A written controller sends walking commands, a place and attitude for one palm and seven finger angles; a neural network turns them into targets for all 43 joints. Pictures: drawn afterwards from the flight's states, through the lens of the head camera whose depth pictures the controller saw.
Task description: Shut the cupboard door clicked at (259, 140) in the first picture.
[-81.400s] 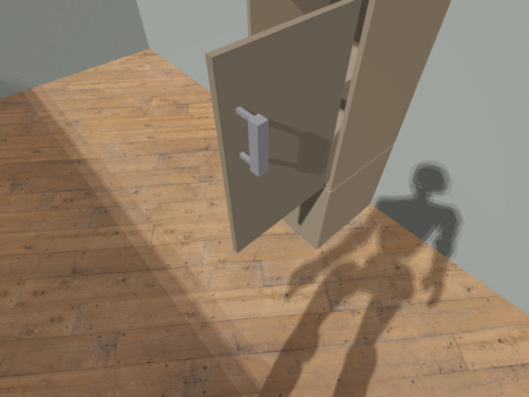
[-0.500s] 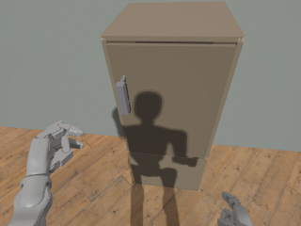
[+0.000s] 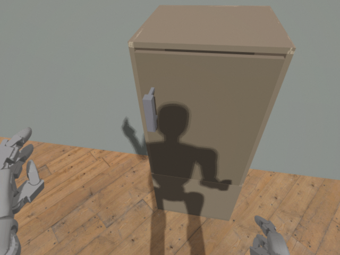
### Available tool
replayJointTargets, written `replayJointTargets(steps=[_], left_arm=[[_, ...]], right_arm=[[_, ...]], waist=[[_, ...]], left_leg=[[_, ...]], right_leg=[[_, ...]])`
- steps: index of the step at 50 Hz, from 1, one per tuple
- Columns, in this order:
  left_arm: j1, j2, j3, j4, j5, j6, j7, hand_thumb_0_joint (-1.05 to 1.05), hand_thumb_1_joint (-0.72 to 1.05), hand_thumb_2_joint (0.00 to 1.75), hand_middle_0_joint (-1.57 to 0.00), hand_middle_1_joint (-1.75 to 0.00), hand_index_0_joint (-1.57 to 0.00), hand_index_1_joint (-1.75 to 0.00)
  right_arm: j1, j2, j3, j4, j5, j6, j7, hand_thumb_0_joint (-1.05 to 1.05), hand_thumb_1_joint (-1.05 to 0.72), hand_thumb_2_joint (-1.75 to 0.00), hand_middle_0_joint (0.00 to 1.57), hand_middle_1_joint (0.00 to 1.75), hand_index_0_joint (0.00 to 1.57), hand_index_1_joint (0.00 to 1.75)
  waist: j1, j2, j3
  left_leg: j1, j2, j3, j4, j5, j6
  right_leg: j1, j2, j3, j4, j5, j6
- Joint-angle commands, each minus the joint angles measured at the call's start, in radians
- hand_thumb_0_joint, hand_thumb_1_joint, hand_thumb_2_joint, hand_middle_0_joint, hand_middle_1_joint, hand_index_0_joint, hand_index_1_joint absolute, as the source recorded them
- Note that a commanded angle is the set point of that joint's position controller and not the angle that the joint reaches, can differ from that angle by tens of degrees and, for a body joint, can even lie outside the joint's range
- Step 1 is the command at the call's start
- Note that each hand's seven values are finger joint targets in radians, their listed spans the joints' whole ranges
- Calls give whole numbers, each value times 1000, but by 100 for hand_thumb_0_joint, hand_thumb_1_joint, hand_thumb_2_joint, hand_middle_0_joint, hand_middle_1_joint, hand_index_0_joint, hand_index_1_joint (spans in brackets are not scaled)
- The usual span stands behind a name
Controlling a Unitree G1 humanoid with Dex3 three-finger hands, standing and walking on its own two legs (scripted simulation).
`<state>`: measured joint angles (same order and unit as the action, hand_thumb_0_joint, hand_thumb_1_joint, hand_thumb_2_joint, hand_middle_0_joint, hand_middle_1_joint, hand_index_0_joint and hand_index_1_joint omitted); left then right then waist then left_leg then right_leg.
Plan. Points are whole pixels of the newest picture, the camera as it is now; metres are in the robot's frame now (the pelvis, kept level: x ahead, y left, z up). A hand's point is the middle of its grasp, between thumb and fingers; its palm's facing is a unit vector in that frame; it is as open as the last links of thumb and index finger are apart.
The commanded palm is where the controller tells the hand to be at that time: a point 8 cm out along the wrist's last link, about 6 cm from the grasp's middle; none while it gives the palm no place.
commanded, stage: draw the hand back to the body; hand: left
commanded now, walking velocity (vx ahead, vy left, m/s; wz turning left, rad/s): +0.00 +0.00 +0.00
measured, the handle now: (152, 109) +0.52 +0.14 +0.07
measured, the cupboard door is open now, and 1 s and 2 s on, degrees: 0 0 0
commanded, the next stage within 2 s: step back with the hand held close in 0.20 s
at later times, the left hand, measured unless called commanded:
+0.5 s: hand (48, 178) +0.19 +0.26 +0.15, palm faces +0.41 -0.79 -0.45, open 7.4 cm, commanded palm +0.14 +0.30 +0.17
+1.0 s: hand (11, 209) +0.13 +0.29 +0.15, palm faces +0.43 -0.77 -0.48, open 7.4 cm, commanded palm +0.07 +0.32 +0.17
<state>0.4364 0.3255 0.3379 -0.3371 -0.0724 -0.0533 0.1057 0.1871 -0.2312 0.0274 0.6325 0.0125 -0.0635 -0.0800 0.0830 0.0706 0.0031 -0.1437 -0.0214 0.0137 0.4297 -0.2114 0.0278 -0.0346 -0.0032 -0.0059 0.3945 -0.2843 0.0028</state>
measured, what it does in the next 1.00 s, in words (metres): shifts its weight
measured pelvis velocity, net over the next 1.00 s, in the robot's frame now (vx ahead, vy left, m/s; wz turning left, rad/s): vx -0.07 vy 0.02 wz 0.00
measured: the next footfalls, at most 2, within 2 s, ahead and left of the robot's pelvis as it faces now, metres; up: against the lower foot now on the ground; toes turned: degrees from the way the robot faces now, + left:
right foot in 1.52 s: -0.20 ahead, -0.11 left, +0.00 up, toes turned -1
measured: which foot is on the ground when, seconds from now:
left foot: down 0.00-1.00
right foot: down 0.00-1.00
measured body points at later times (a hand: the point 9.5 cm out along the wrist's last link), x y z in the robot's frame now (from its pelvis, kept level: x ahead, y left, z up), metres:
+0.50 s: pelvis +0.00 +0.00 +0.00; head -0.01 -0.03 +0.45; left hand +0.17 +0.30 +0.18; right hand +0.18 -0.24 -0.09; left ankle +0.02 +0.10 -0.74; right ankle -0.04 -0.12 -0.74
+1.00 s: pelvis -0.07 +0.02 -0.01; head -0.06 +0.03 +0.44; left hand +0.10 +0.33 +0.18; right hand +0.10 -0.22 -0.09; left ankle +0.02 +0.10 -0.74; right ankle -0.04 -0.12 -0.74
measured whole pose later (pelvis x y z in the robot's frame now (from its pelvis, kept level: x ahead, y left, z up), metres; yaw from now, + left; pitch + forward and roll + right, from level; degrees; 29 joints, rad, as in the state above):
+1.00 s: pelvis -0.07 +0.02 -0.01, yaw +0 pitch +0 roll -2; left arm 0.53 0.43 0.43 -0.46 -0.04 -0.20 0.15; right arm 0.22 -0.21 0.01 0.55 0.01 -0.02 -0.09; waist 0.00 0.03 0.01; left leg -0.41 -0.01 0.02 0.56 -0.16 0.06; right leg -0.31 0.01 0.01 0.54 -0.24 0.03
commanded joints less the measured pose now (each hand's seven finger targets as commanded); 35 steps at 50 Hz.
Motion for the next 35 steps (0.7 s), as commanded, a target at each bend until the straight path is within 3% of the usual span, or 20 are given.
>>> replayJointTargets(steps=[1, 2, 5, 6, 9, 10, 11, 16, 17, 18, 19, 24, 27, 30, 31, 35], left_arm=[[-122, 206, 108, -233, 0, -72, 14, 0, 90, 90, -20, -30, -20, -30], [-110, 206, 112, -217, -1, -70, 14, 0, 90, 90, -20, -30, -20, -30], [-101, 225, 135, -224, -3, -71, 11, 0, 90, 90, -20, -30, -20, -30], [-108, 206, 116, -234, -3, -71, 10, 0, 90, 90, -20, -30, -20, -30], [-109, 203, 115, -239, -3, -73, 8, 0, 90, 90, -20, -30, -20, -30], [-88, 221, 138, -225, -4, -70, 9, 0, 90, 90, -20, -30, -20, -30], [-87, 198, 116, -219, -8, -70, 6, 0, 90, 90, -20, -30, -20, -30], [-84, 200, 117, -219, -11, -74, 3, 0, 90, 90, -20, -30, -20, -30], [-169, 315, 215, -278, 2, -111, 13, 0, 90, 90, -20, -30, -20, -30], [-80, 254, 165, -213, 0, -118, 9, 0, 90, 90, -20, -30, -20, -30], [-53, 237, 143, -210, 3, -124, 8, 0, 90, 90, -20, -30, -20, -30], [12, 253, 157, -247, 1, -141, 20, 0, 90, 90, -20, -30, -20, -30], [43, 280, 186, -266, -4, -137, 27, 0, 90, 90, -20, -30, -20, -30], [53, 310, 213, -283, -6, -133, 36, 0, 90, 90, -20, -30, -20, -30], [59, 291, 195, -292, -7, -133, 37, 0, 90, 90, -20, -30, -20, -30], [89, 309, 212, -301, -8, -138, 48, 0, 90, 90, -20, -30, -20, -30]], right_arm=[[-138, -95, -37, -169, -2, -62, -7, 0, -90, -90, 20, 30, 20, 30], [-142, -92, -35, -168, -2, -61, -7, 0, -90, -90, 20, 30, 20, 30], [-148, -95, -36, -165, -3, -60, -6, 0, -90, -90, 20, 30, 20, 30], [-143, -87, -32, -167, -1, -57, -3, 0, -90, -90, 20, 30, 20, 30], [-144, -87, -33, -171, -1, -58, -3, 0, -90, -90, 20, 30, 20, 30], [-145, -93, -36, -168, -3, -62, -3, 0, -90, -90, 20, 30, 20, 30], [-143, -86, -32, -170, -1, -59, -3, 0, -90, -90, 20, 30, 20, 30], [-142, -89, -37, -173, 0, -57, -5, 0, -90, -90, 20, 30, 20, 30], [-143, -112, -46, -197, 6, -39, -2, 0, -90, -90, 20, 30, 20, 30], [-139, -105, -47, -180, 1, -29, -5, 0, -90, -90, 20, 30, 20, 30], [-137, -105, -51, -181, 0, -20, -3, 0, -90, -90, 20, 30, 20, 30], [-119, -115, -69, -197, 3, 14, -12, 0, -90, -90, 20, 30, 20, 30], [-119, -114, -73, -214, 7, 35, -19, 0, -90, -90, 20, 30, 20, 30], [-119, -121, -78, -227, 9, 53, -22, 0, -90, -90, 20, 30, 20, 30], [-114, -116, -76, -235, 12, 57, -22, 0, -90, -90, 20, 30, 20, 30], [-106, -128, -80, -242, 10, 61, -22, 0, -90, -90, 20, 30, 20, 30]], waist=[[-16, -7, -92], [-15, -29, -70], [-10, 10, -58], [-15, 24, -62], [-16, 24, -54], [-9, 18, -55], [-15, -6, -47], [-16, -14, -55], [-48, -18, -12], [-56, -52, -23], [-57, -78, -27], [-64, -19, -149], [-62, -53, -198], [-62, -46, -204], [-66, -47, -199], [-66, -10, -171]], left_leg=[[101, 37, -24, -70, 168, 0], [89, 37, -25, -70, 166, -1], [91, 38, -18, -65, 169, -2], [87, 38, -22, -70, 174, -5], [91, 41, -21, -72, 163, -7], [93, 41, -19, -68, 172, -5], [88, 41, -16, -72, 165, -5], [89, 39, -11, -70, 153, -1], [16, 59, -31, -5, 93, 21], [11, 53, -41, 25, 90, 22], [5, 54, -38, 42, 99, 19], [26, 78, -33, 44, 294, 12], [37, 93, -33, 50, 409, 13], [18, 100, -39, 43, 426, 11], [2, 103, -41, 40, 416, 9], [-66, 109, -57, 9, 298, 11]], right_leg=[[-101, 2, -19, -65, 187, -16], [-107, 5, -22, -67, 185, -17], [-111, 5, -14, -84, 193, -18], [-101, 3, -18, -73, 192, -20], [-114, 7, -18, -76, 179, -18], [-111, 8, -16, -85, 192, -17], [-112, 5, -19, -80, 185, -16], [-111, 2, -13, -88, 175, -13], [-196, -51, 63, -140, 201, -13], [-213, -78, 80, -144, 213, -19], [-229, -91, 87, -142, 233, -19], [-179, -87, 51, -36, 404, -11], [-149, -74, 40, 11, 497, 0], [-145, -68, 41, 30, 495, 1], [-142, -66, 40, 36, 473, 0], [-160, -57, 49, 28, 348, 0]])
